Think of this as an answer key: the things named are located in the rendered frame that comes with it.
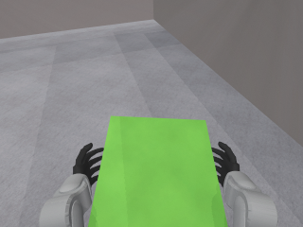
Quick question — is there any robot left forearm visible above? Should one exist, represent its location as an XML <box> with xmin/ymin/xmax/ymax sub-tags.
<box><xmin>38</xmin><ymin>173</ymin><xmax>92</xmax><ymax>227</ymax></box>

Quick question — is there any carton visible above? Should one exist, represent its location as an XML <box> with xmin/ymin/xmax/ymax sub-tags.
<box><xmin>88</xmin><ymin>115</ymin><xmax>228</xmax><ymax>227</ymax></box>

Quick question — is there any left robot hand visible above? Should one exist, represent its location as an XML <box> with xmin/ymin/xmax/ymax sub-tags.
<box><xmin>73</xmin><ymin>143</ymin><xmax>104</xmax><ymax>187</ymax></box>

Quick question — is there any right robot hand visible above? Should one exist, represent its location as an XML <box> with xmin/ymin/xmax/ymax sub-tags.
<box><xmin>211</xmin><ymin>142</ymin><xmax>240</xmax><ymax>187</ymax></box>

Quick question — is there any robot right forearm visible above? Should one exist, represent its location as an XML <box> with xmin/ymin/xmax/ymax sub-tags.
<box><xmin>223</xmin><ymin>170</ymin><xmax>278</xmax><ymax>227</ymax></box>

